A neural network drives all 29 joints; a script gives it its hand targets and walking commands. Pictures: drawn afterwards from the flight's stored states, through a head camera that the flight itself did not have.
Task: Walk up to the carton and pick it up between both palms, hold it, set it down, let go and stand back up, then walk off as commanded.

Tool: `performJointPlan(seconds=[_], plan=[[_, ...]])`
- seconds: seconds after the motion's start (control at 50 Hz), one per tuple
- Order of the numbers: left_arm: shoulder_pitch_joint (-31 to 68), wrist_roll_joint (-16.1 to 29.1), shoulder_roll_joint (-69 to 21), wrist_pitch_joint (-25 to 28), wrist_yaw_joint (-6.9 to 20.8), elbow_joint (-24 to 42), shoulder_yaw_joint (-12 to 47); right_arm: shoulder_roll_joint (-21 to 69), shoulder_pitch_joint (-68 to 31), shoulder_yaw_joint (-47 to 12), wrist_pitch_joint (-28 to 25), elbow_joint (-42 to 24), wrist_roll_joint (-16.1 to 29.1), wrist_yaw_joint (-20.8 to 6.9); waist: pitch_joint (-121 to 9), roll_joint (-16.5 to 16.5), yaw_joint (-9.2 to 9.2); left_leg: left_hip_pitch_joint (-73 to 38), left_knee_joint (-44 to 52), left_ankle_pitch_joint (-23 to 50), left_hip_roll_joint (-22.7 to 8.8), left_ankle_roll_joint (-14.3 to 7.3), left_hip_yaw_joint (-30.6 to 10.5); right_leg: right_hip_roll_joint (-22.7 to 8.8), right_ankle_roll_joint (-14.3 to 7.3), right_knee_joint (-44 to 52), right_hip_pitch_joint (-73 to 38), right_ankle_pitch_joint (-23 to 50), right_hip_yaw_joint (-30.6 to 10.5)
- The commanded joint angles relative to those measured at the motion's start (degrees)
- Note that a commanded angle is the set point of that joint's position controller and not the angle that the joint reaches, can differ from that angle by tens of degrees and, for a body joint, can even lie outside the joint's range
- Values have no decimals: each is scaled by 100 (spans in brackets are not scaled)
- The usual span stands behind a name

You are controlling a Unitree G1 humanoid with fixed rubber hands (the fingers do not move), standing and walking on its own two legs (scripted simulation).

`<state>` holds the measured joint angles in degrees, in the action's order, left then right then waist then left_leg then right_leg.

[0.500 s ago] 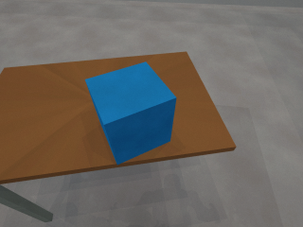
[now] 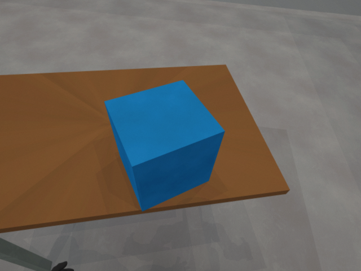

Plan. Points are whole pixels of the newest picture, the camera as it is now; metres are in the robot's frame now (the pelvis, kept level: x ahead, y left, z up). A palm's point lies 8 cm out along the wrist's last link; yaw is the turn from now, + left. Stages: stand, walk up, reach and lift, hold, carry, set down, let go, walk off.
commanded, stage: walk up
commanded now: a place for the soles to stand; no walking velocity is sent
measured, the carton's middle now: (162, 145) +0.41 +0.05 +0.03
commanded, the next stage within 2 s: none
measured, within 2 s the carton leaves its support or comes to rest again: neither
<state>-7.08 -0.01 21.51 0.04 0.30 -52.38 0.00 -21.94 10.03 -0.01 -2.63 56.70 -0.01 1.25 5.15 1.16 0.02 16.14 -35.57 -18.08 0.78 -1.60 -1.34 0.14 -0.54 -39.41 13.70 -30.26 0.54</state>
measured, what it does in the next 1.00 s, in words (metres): stands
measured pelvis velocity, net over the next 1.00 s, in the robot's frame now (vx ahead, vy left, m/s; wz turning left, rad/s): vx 0.00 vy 0.00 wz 0.01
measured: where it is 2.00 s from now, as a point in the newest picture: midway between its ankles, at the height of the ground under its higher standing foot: outside the picture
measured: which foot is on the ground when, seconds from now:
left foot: down 0.00-1.00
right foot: down 0.00-1.00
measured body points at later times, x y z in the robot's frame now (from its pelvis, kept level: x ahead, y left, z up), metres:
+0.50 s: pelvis +0.00 +0.00 +0.00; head +0.04 +0.00 +0.45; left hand +0.11 +0.30 -0.12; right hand +0.10 -0.32 -0.12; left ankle +0.01 +0.11 -0.73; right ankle -0.02 -0.13 -0.73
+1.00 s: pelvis +0.00 +0.00 +0.00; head +0.03 +0.01 +0.45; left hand +0.11 +0.31 -0.12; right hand +0.09 -0.31 -0.12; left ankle +0.01 +0.11 -0.73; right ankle -0.02 -0.13 -0.73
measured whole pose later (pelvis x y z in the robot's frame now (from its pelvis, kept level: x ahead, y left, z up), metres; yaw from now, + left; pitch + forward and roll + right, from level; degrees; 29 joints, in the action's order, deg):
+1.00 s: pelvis +0.00 +0.00 +0.00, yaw +1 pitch -2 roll -1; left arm -6.1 0.0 22.0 0.0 0.3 -54.8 0.0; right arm -22.0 9.6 0.0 -2.8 56.4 0.0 1.2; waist 5.3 0.6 0.7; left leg 15.7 -35.3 -17.9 1.4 -1.3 -1.6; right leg -0.8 0.2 -33.7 11.7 -20.4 0.7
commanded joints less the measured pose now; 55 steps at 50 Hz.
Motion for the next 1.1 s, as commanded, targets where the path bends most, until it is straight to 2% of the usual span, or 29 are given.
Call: performJointPlan(seconds=[0.0,0.02,0.04,0.06,0.08,0.1,0.12,0.18,0.2,0.22,0.24,0.28,0.32,0.34,0.36,0.42,0.46,0.48,0.54,0.56,0.58,0.62,0.74,0.78,0.84,0.86,0.92,1.02,1.08], plan=[[-163,-39,1004,94,-25,246,-451,-1312,-145,392,-71,-546,-61,16,-411,-468,144,-479,1285,2399,-1332,-732,-1886,-217,-146,1152,-174,1019,-290],[6,-61,1109,130,-52,178,-435,-1332,-388,386,-38,-555,16,26,-354,-533,227,-430,892,3204,-1069,-579,-1635,-342,-212,1484,-484,1693,-328],[-230,-74,1177,172,-58,111,-480,-1158,-271,320,-76,-598,57,7,-827,-175,243,-378,531,3502,-915,-406,-1301,-550,-259,1510,-1201,2651,-503],[-439,-78,1209,218,-96,120,-515,-1177,-206,299,-63,-563,53,9,-1133,-154,252,-83,25,2992,-588,-188,-734,-852,-403,1728,-1603,3296,-829],[-285,-110,1491,214,-116,64,-541,-987,-466,265,-13,-507,65,-13,-654,163,268,453,-264,1901,-57,9,-372,-1183,-610,1883,-1484,3206,-1222],[-146,-98,1527,230,-105,130,-515,-889,-390,224,46,-538,47,-11,-532,291,177,494,-320,37,99,118,-83,-1621,-917,1912,-1304,3390,-1293],[17,-96,1540,239,-92,105,-463,-1008,-228,288,93,-496,16,3,-404,498,77,475,-493,-901,39,93,-230,-1824,-1217,1918,-1023,3308,-1472],[113,-91,1409,245,-80,325,-493,-1042,-122,292,51,-505,-49,-56,-285,860,70,449,-125,-807,-162,56,-97,-1645,-1046,1533,-996,3998,-992],[345,-101,1367,199,-89,331,-472,-1083,162,302,-25,-395,-51,-58,-450,816,-88,196,443,507,-145,-39,-194,-1316,-709,1325,-983,3818,-659],[417,-79,1271,185,-112,390,-476,-1181,248,386,-99,-359,-61,-48,-687,-145,-77,-217,633,2205,-305,-76,-415,-1032,-578,828,-768,3524,-429],[400,-19,1312,153,-97,427,-472,-1332,345,417,-115,-329,-20,-43,-1022,81,-113,-797,507,3265,-627,-347,-975,-656,-290,391,-483,3290,-90],[286,46,1058,89,-85,300,-426,-1563,181,416,-128,-356,-65,-15,-713,-636,11,-871,1036,3046,-1418,-977,-2167,-150,-113,-134,214,1168,-83],[177,-23,1105,29,-79,238,-424,-1653,143,427,-123,-363,-71,0,-658,-656,26,-941,1229,3013,-1625,-1183,-2792,-129,-162,40,317,-151,-471],[-56,12,951,79,-57,179,-361,-1555,-82,385,-114,-441,-96,-5,-485,-838,190,-688,1267,3035,-1550,-1048,-2543,-202,-199,661,131,231,-475],[-126,-25,956,144,-38,144,-314,-1376,-261,345,-82,-474,-5,-14,-623,-485,297,-456,1249,2712,-1358,-785,-1986,-379,-182,1180,-408,1140,-365],[13,-51,1287,217,-37,72,-427,-1166,-372,302,-80,-593,-14,-8,-775,-136,176,11,214,2840,-377,-65,-685,-902,-461,1580,-1115,3158,-771],[291,-104,1484,191,-25,164,-459,-1121,-167,308,-35,-542,28,-20,-693,97,-26,-235,313,1737,-233,-74,-377,-1045,-586,1456,-793,2556,-652],[467,-98,1276,171,-42,138,-418,-1134,-171,327,-32,-440,-36,-16,-648,338,-38,-184,357,1723,-268,-120,-628,-1034,-534,1506,-660,2353,-678],[379,-34,1298,123,-50,109,-417,-1342,-124,339,-92,-384,-26,-3,-788,77,63,-412,652,2184,-637,-364,-1147,-667,-256,1202,-610,2092,-380],[292,-57,1303,105,-42,112,-400,-1248,-246,333,-94,-433,15,-9,-987,-286,54,-497,895,1992,-822,-458,-1385,-626,-270,1062,-592,1847,-373],[389,-28,1288,109,-38,95,-386,-1321,-235,292,-68,-356,-16,-30,-751,-88,111,-388,1012,1995,-832,-411,-1388,-555,-236,1133,-616,1704,-288],[325,-77,1107,107,-31,43,-384,-1324,-272,351,-82,-393,-100,-32,-663,-472,69,-140,1200,1962,-898,-451,-1592,-479,-210,1145,-672,1444,-364],[176,-107,1354,142,-50,2,-386,-1169,-307,298,-79,-425,-1,-26,-688,229,85,-23,343,2067,-349,-177,-842,-839,-481,1471,-923,2321,-696],[331,-32,1267,152,-56,55,-442,-1137,-297,262,-74,-362,-33,-29,-775,-73,84,-60,547,2179,-325,-77,-678,-936,-538,1337,-1010,2623,-612],[600,-64,1325,87,-39,221,-484,-1358,-17,340,-106,-377,-34,8,-943,217,-31,-506,845,2635,-837,-341,-1440,-594,-245,775,-628,2248,-208],[432,-13,1239,66,-43,138,-434,-1442,-179,335,-124,-389,-35,-6,-854,-390,55,-469,917,2638,-982,-486,-1818,-486,-194,770,-498,2027,-328],[142,-17,1065,63,-13,73,-424,-1356,-333,245,-124,-460,-65,2,-869,-419,246,-224,1104,2230,-1010,-620,-1676,-470,-210,885,-699,1471,-302],[200,-71,1312,108,-11,41,-481,-1179,-315,269,-88,-476,-17,-32,-772,192,91,-12,604,2044,-428,-178,-906,-782,-383,1499,-928,2099,-551],[389,-53,1213,98,-39,64,-463,-1212,-194,278,-69,-331,-42,-7,-824,42,44,-365,668,2237,-472,-197,-904,-770,-378,1296,-765,2194,-385]])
